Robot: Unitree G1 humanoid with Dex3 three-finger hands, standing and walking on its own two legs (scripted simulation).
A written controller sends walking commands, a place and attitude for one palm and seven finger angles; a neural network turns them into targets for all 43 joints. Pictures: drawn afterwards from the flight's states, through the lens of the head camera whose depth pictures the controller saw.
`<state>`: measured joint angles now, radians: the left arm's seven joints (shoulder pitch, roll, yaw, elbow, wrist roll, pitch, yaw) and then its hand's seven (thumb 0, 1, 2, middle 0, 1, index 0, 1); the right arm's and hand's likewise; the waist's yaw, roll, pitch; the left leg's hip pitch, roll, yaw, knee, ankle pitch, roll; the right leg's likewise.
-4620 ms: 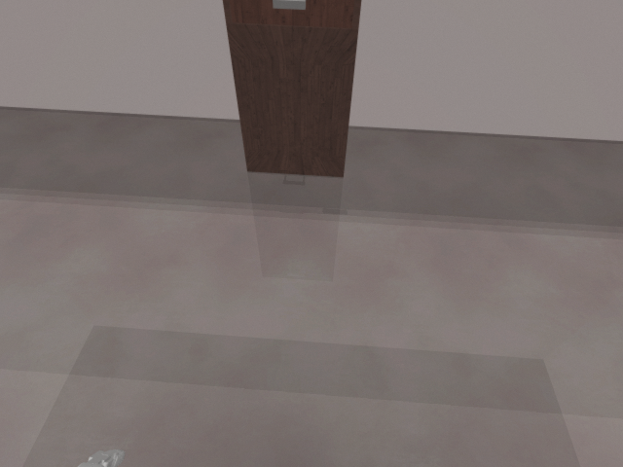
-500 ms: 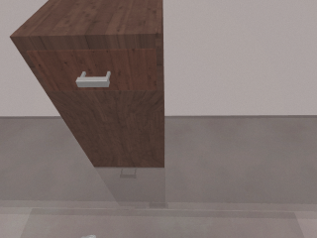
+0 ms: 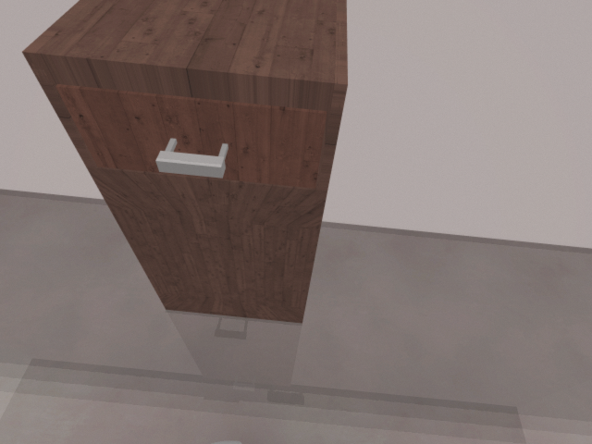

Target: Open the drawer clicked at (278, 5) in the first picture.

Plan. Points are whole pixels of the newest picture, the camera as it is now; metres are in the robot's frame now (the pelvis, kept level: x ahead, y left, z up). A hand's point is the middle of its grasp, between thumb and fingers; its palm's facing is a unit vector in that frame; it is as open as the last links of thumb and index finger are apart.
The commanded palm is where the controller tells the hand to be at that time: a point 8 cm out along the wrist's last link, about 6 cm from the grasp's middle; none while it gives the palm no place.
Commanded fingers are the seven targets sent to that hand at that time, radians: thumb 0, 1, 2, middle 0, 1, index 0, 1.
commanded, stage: come to a stop and stand still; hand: left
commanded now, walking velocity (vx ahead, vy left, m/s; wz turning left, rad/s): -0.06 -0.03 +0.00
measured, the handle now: (195, 155) +0.55 +0.24 +0.03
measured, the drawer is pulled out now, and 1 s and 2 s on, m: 0.00 0.00 0.00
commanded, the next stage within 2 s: look again from close up in 1.00 s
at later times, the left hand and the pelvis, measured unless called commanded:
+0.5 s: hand out of the picture -0.01 +0.15 -0.16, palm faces +0.08 -0.96 -0.25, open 7.3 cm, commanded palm none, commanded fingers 0.00 0.90 0.90 -0.20 -0.30 -0.20 -0.30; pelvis -0.03 -0.04 +0.01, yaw +2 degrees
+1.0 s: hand out of the picture -0.03 +0.17 -0.18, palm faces +0.05 -0.98 -0.17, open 7.4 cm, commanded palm none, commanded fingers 0.00 0.90 0.90 -0.20 -0.30 -0.20 -0.30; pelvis -0.03 +0.00 +0.00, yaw +1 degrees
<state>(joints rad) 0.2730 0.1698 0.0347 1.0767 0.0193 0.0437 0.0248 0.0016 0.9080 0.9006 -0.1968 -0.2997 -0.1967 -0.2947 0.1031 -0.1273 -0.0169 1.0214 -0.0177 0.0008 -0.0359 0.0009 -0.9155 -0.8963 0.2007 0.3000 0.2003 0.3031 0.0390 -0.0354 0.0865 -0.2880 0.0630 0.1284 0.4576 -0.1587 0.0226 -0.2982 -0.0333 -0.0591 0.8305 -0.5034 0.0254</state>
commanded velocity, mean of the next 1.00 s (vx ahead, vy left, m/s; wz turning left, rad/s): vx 0.03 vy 0.06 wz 0.00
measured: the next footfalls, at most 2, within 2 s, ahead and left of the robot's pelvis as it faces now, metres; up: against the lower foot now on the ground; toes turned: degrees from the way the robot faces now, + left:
right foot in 0.18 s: +0.01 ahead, -0.16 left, +0.00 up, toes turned -2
left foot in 0.60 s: -0.02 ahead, +0.11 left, +0.00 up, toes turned +4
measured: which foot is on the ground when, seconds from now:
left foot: down 0.00-0.22, up 0.24-0.58, down 0.60-1.00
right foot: up 0.00-0.16, down 0.18-1.00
